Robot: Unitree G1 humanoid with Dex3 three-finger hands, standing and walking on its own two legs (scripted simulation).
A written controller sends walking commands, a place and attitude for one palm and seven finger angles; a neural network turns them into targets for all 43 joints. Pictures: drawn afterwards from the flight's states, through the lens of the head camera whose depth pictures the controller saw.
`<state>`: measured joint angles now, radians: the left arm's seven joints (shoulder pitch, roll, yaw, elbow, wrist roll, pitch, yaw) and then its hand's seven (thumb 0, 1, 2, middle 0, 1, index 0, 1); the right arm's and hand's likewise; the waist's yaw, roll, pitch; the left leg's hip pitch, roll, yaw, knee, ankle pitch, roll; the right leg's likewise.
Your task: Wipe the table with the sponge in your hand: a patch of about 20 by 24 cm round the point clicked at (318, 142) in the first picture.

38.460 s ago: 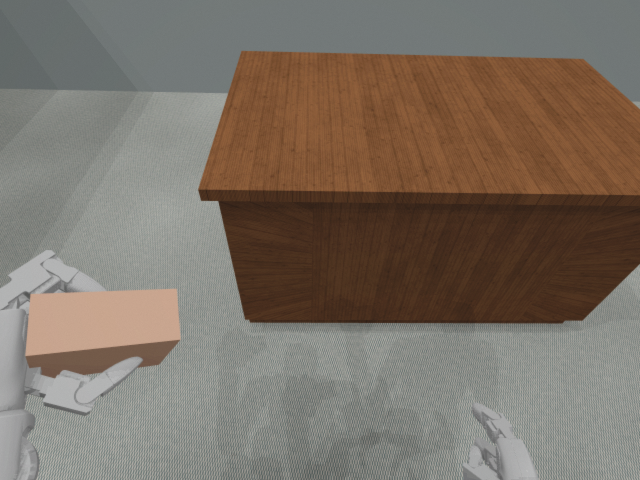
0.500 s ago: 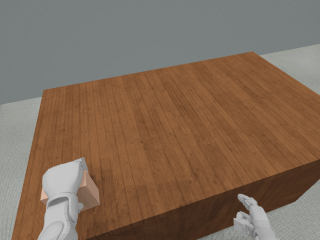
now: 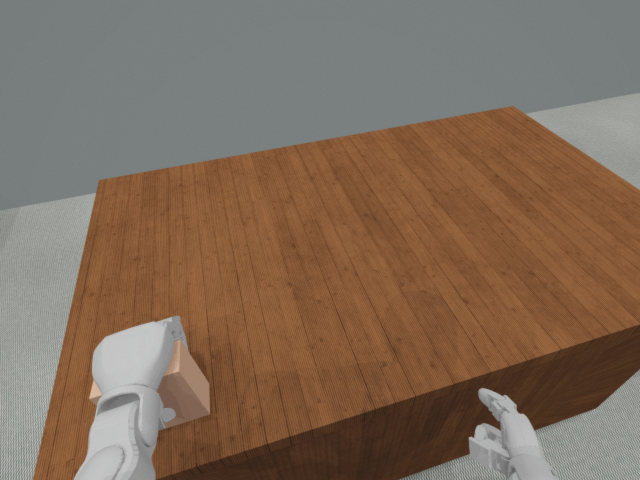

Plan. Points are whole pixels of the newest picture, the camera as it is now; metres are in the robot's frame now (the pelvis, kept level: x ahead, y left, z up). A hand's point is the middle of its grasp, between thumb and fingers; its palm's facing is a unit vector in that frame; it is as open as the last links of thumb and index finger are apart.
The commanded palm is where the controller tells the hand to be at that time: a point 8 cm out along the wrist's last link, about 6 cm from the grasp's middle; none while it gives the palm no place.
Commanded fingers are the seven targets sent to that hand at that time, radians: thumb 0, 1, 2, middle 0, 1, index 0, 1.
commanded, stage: lift the sponge slowly off the table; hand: left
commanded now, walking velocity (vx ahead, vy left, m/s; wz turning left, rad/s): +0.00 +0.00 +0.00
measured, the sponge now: (161, 396) +0.21 +0.26 -0.03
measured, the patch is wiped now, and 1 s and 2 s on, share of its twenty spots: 1.00 1.00 1.00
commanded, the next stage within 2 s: bring the sponge back beside the body in 1.36 s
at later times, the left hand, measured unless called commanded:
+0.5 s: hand (157, 358) +0.22 +0.25 +0.05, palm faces -0.01 -0.15 -0.99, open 9.5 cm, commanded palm +0.20 +0.25 +0.12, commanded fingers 0.00 0.10 1.30 -1.20 -1.60 -1.20 -1.60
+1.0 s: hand (145, 340) +0.23 +0.26 +0.08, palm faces +0.03 -0.14 -0.99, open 9.5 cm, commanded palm +0.20 +0.26 +0.15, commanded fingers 0.00 0.10 1.30 -1.20 -1.60 -1.20 -1.60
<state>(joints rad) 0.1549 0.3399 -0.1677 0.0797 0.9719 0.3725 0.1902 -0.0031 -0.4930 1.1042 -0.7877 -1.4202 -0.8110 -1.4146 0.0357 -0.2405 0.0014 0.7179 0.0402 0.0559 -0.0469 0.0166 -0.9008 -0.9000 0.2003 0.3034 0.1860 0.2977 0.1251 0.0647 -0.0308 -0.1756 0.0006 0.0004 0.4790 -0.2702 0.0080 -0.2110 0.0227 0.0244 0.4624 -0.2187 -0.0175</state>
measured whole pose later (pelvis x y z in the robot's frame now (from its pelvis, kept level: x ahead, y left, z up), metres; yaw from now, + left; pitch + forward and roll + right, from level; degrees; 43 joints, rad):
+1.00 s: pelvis +0.00 -0.01 +0.01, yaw +0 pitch -5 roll +0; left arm 0.13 0.43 -0.14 -0.14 0.93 0.44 0.03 0.00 -0.50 1.10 -0.79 -1.41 -0.82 -1.41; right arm 0.03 -0.27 0.03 0.72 0.05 0.08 -0.04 0.02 -0.90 -0.90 0.20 0.30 0.20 0.31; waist 0.12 0.09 0.00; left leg -0.08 0.01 -0.01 0.39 -0.23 0.00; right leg -0.11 0.03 0.02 0.38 -0.19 -0.02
